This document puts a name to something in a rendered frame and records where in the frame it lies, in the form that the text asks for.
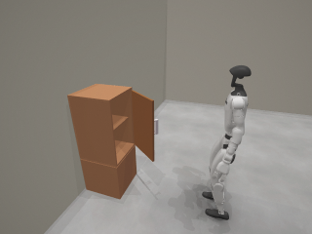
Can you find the robot left thigh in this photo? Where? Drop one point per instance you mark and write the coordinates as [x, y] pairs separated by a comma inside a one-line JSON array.
[[217, 159]]

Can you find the robot left hand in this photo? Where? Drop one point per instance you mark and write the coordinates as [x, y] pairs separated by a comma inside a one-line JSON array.
[[222, 168]]

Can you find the handle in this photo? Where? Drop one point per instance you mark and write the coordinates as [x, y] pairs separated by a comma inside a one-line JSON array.
[[156, 127]]

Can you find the right robot foot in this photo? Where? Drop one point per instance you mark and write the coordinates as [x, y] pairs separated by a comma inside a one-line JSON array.
[[208, 195]]

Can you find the left robot upper arm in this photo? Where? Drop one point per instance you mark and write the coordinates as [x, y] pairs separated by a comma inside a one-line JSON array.
[[238, 108]]

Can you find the robot left forearm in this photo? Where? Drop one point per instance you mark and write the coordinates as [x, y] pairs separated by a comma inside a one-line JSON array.
[[235, 140]]

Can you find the cupboard door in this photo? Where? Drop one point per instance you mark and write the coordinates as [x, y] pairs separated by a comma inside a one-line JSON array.
[[143, 120]]

